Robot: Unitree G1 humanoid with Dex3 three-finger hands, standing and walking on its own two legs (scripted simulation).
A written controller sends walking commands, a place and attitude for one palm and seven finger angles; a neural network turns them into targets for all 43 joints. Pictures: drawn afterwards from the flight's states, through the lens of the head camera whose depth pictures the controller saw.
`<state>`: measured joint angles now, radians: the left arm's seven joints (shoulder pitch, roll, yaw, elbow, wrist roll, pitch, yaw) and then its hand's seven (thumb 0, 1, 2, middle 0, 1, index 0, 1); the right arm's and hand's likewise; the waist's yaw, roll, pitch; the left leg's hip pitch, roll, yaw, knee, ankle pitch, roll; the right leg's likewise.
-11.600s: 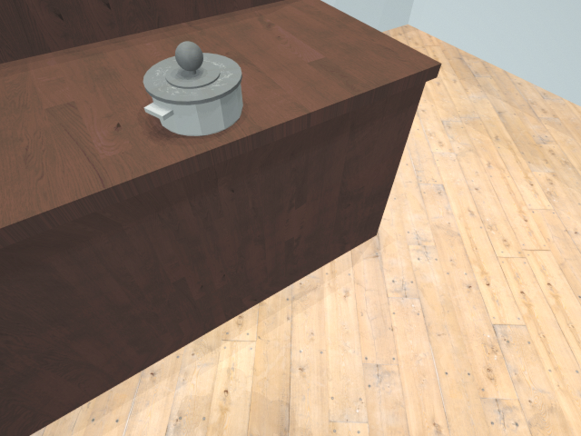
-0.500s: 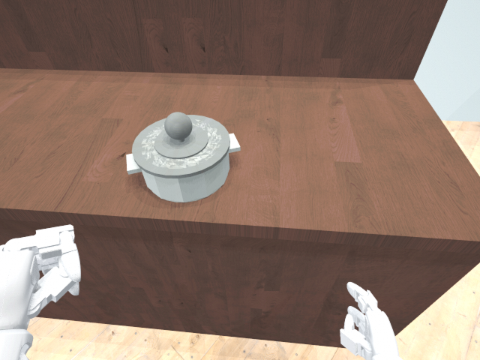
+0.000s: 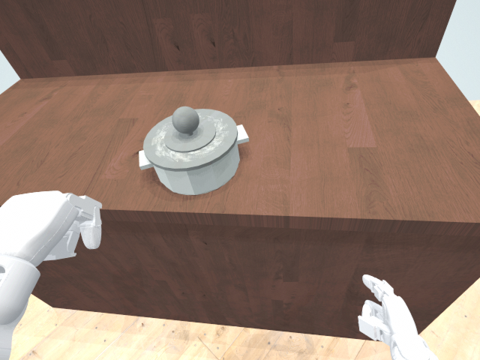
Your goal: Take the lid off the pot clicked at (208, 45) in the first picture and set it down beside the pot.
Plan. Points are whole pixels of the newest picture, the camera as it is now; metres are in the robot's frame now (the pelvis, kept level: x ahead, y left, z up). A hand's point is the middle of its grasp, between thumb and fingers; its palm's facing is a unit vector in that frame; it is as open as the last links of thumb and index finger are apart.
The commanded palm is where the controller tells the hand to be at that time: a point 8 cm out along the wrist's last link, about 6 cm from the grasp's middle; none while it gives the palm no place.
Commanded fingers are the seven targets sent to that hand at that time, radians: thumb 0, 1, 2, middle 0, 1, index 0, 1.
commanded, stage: reach forward and open the fingers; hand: left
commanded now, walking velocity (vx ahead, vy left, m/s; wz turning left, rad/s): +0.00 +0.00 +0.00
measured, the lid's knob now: (185, 120) +0.50 +0.18 +0.16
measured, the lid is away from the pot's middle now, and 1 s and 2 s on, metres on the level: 0.00 0.00 0.00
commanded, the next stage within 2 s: move the open hand above the knob in 0.98 s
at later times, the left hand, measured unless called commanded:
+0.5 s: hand (63, 207) +0.24 +0.27 +0.20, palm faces -0.04 -0.01 -1.00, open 8.4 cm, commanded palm +0.21 +0.26 +0.28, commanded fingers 0.00 -0.41 1.70 -0.87 -0.08 -0.87 -0.08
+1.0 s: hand (66, 172) +0.27 +0.26 +0.24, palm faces +0.02 +0.00 -1.00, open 10.1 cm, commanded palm +0.23 +0.25 +0.31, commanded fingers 0.00 -0.42 1.74 -0.87 -0.08 -0.87 -0.08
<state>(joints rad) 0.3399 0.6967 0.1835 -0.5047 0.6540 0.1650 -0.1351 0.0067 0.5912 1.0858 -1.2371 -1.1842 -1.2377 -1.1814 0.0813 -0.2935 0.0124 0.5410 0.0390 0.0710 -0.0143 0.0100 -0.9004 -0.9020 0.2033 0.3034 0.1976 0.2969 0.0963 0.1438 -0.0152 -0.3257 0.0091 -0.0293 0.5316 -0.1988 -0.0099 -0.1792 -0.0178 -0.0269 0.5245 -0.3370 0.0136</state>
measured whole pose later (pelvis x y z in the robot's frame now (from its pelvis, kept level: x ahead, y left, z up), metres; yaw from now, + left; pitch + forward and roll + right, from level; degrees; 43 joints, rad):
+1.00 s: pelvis -0.05 +0.01 +0.00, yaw +0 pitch -3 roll -1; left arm -0.39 0.74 0.03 -0.11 0.72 0.15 -0.46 0.00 -0.42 1.73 -0.89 -0.08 -0.89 -0.08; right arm 0.09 -0.28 0.05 0.58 0.06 0.02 -0.01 0.01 -0.90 -0.90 0.20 0.30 0.20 0.30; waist 0.08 0.13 0.02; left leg -0.33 -0.01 -0.03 0.48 -0.11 0.00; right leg -0.21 -0.03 -0.02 0.54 -0.28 0.02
